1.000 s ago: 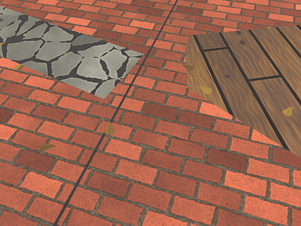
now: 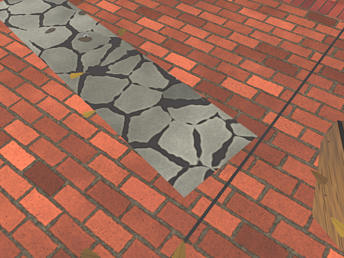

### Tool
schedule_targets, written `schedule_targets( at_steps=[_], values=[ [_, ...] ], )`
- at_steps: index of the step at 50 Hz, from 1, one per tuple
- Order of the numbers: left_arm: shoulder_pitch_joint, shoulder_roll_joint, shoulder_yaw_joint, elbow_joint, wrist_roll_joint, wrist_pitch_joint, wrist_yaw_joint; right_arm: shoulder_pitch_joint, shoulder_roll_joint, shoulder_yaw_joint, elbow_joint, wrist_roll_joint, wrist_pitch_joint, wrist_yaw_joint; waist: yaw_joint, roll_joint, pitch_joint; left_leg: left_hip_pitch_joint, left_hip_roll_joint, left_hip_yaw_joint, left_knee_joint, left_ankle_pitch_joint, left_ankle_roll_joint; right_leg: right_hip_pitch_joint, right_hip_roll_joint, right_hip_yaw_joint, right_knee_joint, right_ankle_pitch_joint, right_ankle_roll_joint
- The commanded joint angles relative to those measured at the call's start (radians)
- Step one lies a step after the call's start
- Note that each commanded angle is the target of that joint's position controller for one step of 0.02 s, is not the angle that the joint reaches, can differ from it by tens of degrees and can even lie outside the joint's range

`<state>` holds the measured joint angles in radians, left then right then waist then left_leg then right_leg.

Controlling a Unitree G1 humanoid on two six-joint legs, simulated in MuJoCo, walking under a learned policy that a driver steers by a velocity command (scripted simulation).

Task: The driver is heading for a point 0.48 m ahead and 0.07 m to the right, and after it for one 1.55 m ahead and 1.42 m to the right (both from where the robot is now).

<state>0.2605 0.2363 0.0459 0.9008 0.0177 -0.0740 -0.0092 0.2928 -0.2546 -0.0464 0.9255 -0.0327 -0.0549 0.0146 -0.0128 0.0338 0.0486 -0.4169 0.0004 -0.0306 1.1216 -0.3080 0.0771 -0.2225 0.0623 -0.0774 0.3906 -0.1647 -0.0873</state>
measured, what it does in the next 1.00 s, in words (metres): walks ahead, turning right: left foot, then right foot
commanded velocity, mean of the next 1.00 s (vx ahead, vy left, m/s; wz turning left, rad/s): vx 0.35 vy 0.00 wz -0.29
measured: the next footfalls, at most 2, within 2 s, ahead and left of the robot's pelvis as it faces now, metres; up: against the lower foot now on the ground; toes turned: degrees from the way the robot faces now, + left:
left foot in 0.36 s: +0.36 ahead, +0.12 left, +0.00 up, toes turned +1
right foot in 0.86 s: +0.51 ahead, -0.08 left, +0.00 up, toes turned -20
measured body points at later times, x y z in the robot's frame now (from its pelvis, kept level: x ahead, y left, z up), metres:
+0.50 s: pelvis +0.27 +0.05 +0.00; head +0.29 +0.06 +0.45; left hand +0.28 +0.30 -0.15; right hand +0.37 -0.21 -0.12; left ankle +0.32 +0.12 -0.74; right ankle +0.16 -0.07 -0.66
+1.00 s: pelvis +0.42 +0.01 -0.01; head +0.45 -0.02 +0.43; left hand +0.61 +0.23 -0.13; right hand +0.42 -0.26 -0.15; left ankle +0.41 +0.15 -0.66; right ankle +0.48 -0.06 -0.74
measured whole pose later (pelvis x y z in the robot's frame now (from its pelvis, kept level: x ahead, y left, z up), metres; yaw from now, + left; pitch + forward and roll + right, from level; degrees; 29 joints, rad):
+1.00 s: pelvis +0.42 +0.01 -0.01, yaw -21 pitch +0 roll +1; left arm 0.17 0.25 0.07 0.83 0.01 0.02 0.01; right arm 0.18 -0.23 -0.05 0.84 -0.03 0.01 -0.03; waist 0.01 0.02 0.09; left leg -0.47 0.03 0.03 1.19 -0.46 -0.03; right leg -0.38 0.10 -0.04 0.51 -0.13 -0.12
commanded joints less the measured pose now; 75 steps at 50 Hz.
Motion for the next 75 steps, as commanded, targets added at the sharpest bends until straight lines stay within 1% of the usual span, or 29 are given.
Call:
schedule_targets(
  at_steps=[1,12,15,17,18,19,20,21,22,24,29,35,40,42,43,44,45,47,48,52,57,64,68,69,70,71,72,73,75],
  values=[
    [0.069,0.095,0.017,-0.003,-0.01,-0.03,0.0,0.051,-0.044,-0.007,-0.035,-0.009,0.012,0.014,-0.019,-0.1,-0.018,-0.124,0.069,0.0,-0.024,0.059,-0.029,0.072,-0.267,0.256,-0.244,0.178,-0.13],
    [0.23,0.108,0.015,0.079,-0.004,-0.024,0.009,-0.329,-0.024,0.019,-0.157,0.007,0.007,0.016,0.07,-0.103,0.038,-0.178,0.06,0.095,-0.503,0.287,-0.048,0.234,-0.252,0.141,-0.239,0.379,-0.103],
    [0.223,0.121,0.018,0.091,0.003,-0.016,0.019,-0.321,-0.044,0.01,-0.167,0.006,-0.004,0.01,0.044,-0.104,0.036,-0.116,0.036,0.085,-0.565,0.194,-0.013,0.294,-0.286,0.167,-0.156,0.52,-0.093],
    [0.184,0.137,0.021,0.087,0.002,-0.011,0.02,-0.138,-0.073,-0.007,-0.11,0.001,-0.021,-0.003,-0.043,-0.089,-0.053,0.125,-0.018,0.099,-0.656,0.16,0.018,0.273,-0.254,0.153,0.052,0.698,-0.067],
    [0.175,0.123,0.016,0.078,-0.006,-0.012,0.017,0.03,-0.114,-0.024,-0.06,-0.015,-0.034,-0.015,-0.106,-0.047,-0.155,0.375,0.034,0.049,-0.682,0.186,0.048,0.151,-0.205,0.123,0.252,0.585,-0.048],
    [0.203,0.049,-0.005,0.032,-0.031,-0.015,0.011,0.175,-0.215,-0.048,-0.051,-0.043,-0.042,-0.03,-0.13,0.096,-0.307,0.661,0.319,-0.276,-0.713,0.076,0.112,-0.109,-0.11,0.068,0.576,0.177,-0.015],
    [0.301,0.027,-0.002,0.045,-0.041,-0.005,0.017,0.163,-0.255,-0.061,-0.046,-0.025,-0.025,-0.022,-0.081,0.224,-0.374,0.741,0.477,-0.598,-0.827,0.054,0.194,-0.332,0.009,0.072,0.796,-0.389,-0.005],
    [0.217,0.115,0.023,0.055,-0.014,0.009,0.022,0.071,-0.165,-0.043,-0.062,0.0,-0.016,-0.017,-0.059,0.05,-0.225,0.601,0.412,-0.5,-0.85,-0.058,0.156,-0.383,-0.067,0.143,0.843,-0.305,-0.018],
    [0.161,0.093,0.023,0.042,-0.011,0.007,0.013,-0.02,-0.1,-0.025,-0.077,0.007,-0.02,-0.014,-0.031,0.026,-0.1,0.451,0.367,-0.357,-0.897,-0.04,0.126,-0.379,-0.102,0.145,0.812,-0.213,-0.016],
    [0.138,0.062,0.024,0.043,0.004,0.025,0.0,-0.065,-0.049,-0.011,-0.071,0.01,-0.033,-0.017,0.008,0.044,-0.019,0.304,0.29,-0.17,-0.955,0.095,0.07,-0.322,-0.145,0.131,0.756,-0.137,-0.002],
    [0.101,0.023,0.029,0.015,0.012,0.067,-0.013,-0.009,-0.063,-0.014,-0.039,0.023,-0.067,-0.03,0.059,0.035,-0.014,0.28,0.261,0.086,-0.906,0.737,0.066,-0.342,-0.136,0.082,0.725,-0.05,0.046],
    [-0.082,-0.006,0.005,-0.067,0.012,0.071,-0.03,0.012,-0.077,-0.014,-0.026,0.024,-0.041,-0.049,0.022,0.073,-0.01,0.291,0.217,0.251,-0.842,0.817,0.059,-0.27,-0.098,-0.021,0.353,0.147,0.046],
    [-0.041,0.047,0.02,-0.087,0.028,0.066,-0.028,0.02,-0.116,-0.035,-0.024,0.027,-0.009,-0.064,0.036,0.084,-0.061,0.399,0.274,0.249,-0.623,0.943,0.049,-0.175,-0.045,-0.048,0.239,-0.01,-0.021],
    [0.087,0.079,0.037,-0.06,0.034,0.043,-0.014,0.01,-0.132,-0.044,-0.034,0.028,0.012,-0.061,0.1,0.003,-0.137,0.364,0.241,0.271,-0.316,0.804,0.0,-0.012,-0.015,-0.027,0.076,0.107,-0.068],
    [0.133,0.187,0.065,-0.066,0.035,0.03,0.0,0.051,-0.117,-0.041,-0.064,0.026,0.016,-0.055,0.108,-0.148,-0.214,0.179,0.168,0.279,-0.04,0.373,-0.055,0.177,-0.207,0.213,0.07,0.564,-0.124],
    [0.098,0.285,0.095,-0.085,-0.001,0.053,0.008,0.097,-0.051,-0.03,-0.113,0.034,0.032,-0.048,0.045,-0.298,-0.307,-0.1,-0.056,0.192,0.265,-0.372,-0.105,0.342,-0.457,0.605,0.06,0.956,-0.347],
    [0.109,0.267,0.094,-0.102,-0.036,0.07,0.007,0.077,-0.067,-0.025,-0.102,0.008,0.047,-0.047,0.076,-0.131,-0.34,-0.13,0.003,0.023,0.291,-0.354,-0.109,0.296,-0.457,0.586,0.013,0.798,-0.376],
    [-0.017,0.148,0.062,-0.115,-0.019,0.091,0.022,-0.033,-0.062,-0.026,-0.117,0.016,0.049,-0.05,0.039,-0.036,-0.093,-0.174,0.055,0.005,0.178,-0.202,-0.109,0.057,-0.344,0.444,-0.073,0.42,-0.282],
    [-0.044,0.12,0.053,-0.117,-0.019,0.094,0.028,-0.056,-0.077,-0.031,-0.132,0.003,0.054,-0.052,0.019,-0.059,-0.059,-0.154,0.07,-0.002,0.095,-0.147,-0.109,0.005,-0.283,0.4,-0.09,0.348,-0.228],
    [-0.05,0.149,0.061,-0.129,-0.004,0.08,0.016,-0.006,-0.052,-0.027,-0.125,0.001,0.088,-0.047,-0.005,-0.073,-0.133,-0.075,0.035,0.004,-0.002,-0.086,-0.117,-0.023,-0.212,0.355,-0.088,0.336,-0.177],
    [-0.028,0.176,0.071,-0.141,-0.001,0.097,0.014,-0.101,-0.071,-0.029,-0.17,0.006,0.104,-0.052,0.037,-0.137,-0.118,-0.115,0.024,-0.02,-0.151,-0.069,-0.131,-0.009,-0.188,0.456,-0.144,-0.074,-0.144],
    [-0.025,0.19,0.082,-0.153,0.009,0.11,0.006,-0.126,-0.078,-0.023,-0.201,0.025,0.084,-0.06,0.052,-0.155,-0.111,-0.023,-0.03,-0.034,-0.337,-0.111,-0.099,-0.001,-0.184,0.574,-0.136,-0.115,-0.127],
    [-0.072,0.184,0.083,-0.16,-0.003,0.12,-0.002,-0.001,-0.082,-0.019,-0.182,0.038,0.067,-0.069,-0.008,-0.165,-0.11,0.208,-0.079,-0.016,-0.642,-0.064,-0.047,-0.081,-0.141,0.606,-0.118,-0.085,-0.064],
    [-0.085,0.17,0.079,-0.166,-0.014,0.12,0.001,0.04,-0.102,-0.024,-0.173,0.031,0.06,-0.077,-0.03,-0.139,-0.099,0.31,-0.044,-0.036,-0.796,-0.004,-0.032,-0.151,-0.092,0.575,-0.089,-0.172,-0.012],
    [-0.041,0.112,0.066,-0.173,-0.025,0.118,0.007,0.018,-0.188,-0.042,-0.191,0.017,0.058,-0.087,0.005,0.032,-0.101,0.373,0.162,-0.239,-0.924,-0.124,0.014,-0.248,0.007,0.458,0.092,-0.335,0.052],
    [-0.037,0.116,0.071,-0.18,-0.022,0.111,0.015,-0.098,-0.261,-0.052,-0.242,0.006,0.061,-0.085,0.022,0.195,-0.058,0.302,0.389,-0.5,-0.991,-0.126,0.11,-0.394,0.167,0.209,0.36,-0.378,0.082],
    [-0.064,0.193,0.088,-0.171,0.02,0.107,0.014,-0.12,-0.218,-0.045,-0.241,-0.006,0.063,-0.077,0.029,0.088,-0.02,0.177,0.395,-0.423,-0.948,0.041,0.16,-0.349,0.066,0.209,0.545,-0.348,0.097],
    [-0.034,0.19,0.092,-0.156,0.021,0.109,0.005,-0.166,-0.151,-0.025,-0.251,0.002,0.06,-0.073,0.067,0.044,-0.024,0.146,0.318,-0.311,-0.906,0.172,0.136,-0.298,0.063,0.213,0.637,-0.293,0.094],
    [0.028,0.172,0.087,-0.129,0.017,0.128,-0.013,-0.208,-0.122,-0.016,-0.269,0.007,0.057,-0.067,0.091,0.09,-0.044,0.194,0.218,-0.141,-0.858,0.309,0.091,-0.306,0.059,0.187,0.784,-0.222,0.105]
  ],
)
